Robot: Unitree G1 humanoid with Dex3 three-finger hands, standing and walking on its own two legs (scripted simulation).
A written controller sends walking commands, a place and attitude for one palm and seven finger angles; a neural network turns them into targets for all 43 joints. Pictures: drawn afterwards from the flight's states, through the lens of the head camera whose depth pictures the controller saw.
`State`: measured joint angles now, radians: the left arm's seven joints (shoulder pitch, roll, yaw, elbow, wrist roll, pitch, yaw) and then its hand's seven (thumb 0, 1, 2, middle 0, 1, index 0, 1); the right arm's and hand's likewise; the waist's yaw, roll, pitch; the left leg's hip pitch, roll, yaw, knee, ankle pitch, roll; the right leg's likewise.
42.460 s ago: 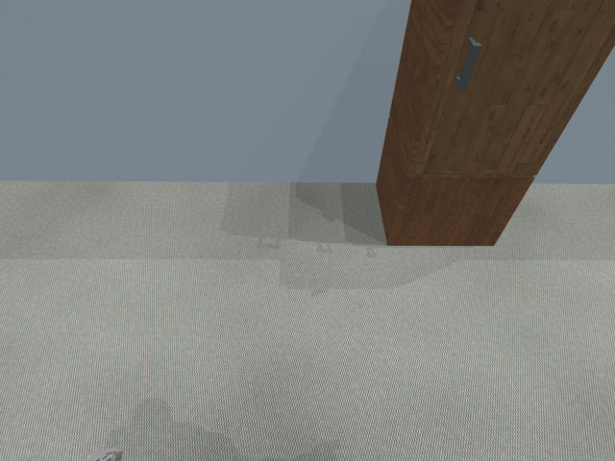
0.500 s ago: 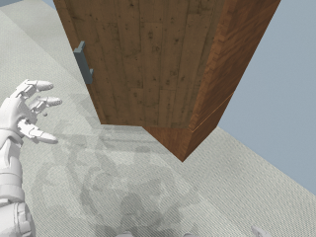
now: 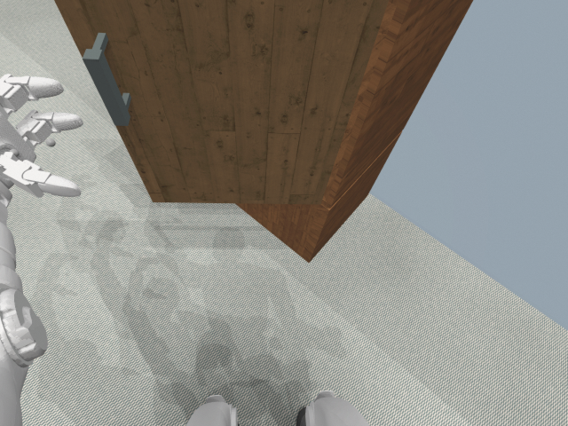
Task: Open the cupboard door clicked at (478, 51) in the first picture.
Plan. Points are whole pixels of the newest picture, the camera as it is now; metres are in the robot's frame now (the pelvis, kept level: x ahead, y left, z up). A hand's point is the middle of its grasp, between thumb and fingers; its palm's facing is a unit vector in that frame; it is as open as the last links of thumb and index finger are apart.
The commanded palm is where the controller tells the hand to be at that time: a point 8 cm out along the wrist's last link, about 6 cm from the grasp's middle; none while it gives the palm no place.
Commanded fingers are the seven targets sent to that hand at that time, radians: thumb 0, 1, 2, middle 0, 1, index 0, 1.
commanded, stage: move the hooked fingers beside the handle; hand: left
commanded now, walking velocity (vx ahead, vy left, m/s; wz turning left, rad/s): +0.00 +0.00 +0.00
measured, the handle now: (112, 81) +0.59 +0.24 +0.09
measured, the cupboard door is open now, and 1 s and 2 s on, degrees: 42 42 42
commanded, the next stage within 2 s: slide the fingers in behind the handle in 1.28 s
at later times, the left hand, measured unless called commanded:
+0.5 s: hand (65, 102) +0.52 +0.28 +0.11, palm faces +0.00 -1.00 +0.01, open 14.0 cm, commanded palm +0.51 +0.33 +0.09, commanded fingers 0.00 -0.50 0.30 -0.30 -1.20 -0.30 -1.20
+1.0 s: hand (60, 104) +0.53 +0.29 +0.10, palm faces +0.00 -1.00 +0.01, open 14.0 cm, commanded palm +0.51 +0.33 +0.09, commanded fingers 0.00 -0.50 0.30 -0.30 -1.20 -0.30 -1.20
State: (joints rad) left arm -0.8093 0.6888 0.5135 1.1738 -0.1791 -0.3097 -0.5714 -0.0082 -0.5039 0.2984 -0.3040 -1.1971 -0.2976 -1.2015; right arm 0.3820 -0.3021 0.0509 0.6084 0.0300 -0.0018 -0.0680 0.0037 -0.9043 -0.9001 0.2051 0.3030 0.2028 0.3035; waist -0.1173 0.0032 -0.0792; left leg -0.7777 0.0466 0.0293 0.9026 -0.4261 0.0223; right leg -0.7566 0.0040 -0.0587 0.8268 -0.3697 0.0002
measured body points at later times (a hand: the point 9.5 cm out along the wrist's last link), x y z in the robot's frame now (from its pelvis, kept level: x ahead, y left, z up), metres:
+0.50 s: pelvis +0.01 +0.00 -0.01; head +0.15 +0.03 +0.42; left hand +0.51 +0.33 +0.11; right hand -0.01 -0.27 -0.10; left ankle +0.00 +0.10 -0.69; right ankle +0.01 -0.13 -0.69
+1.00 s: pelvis +0.02 +0.01 -0.01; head +0.16 +0.04 +0.42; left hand +0.52 +0.35 +0.10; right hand +0.00 -0.26 -0.10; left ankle +0.00 +0.10 -0.69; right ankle +0.01 -0.13 -0.69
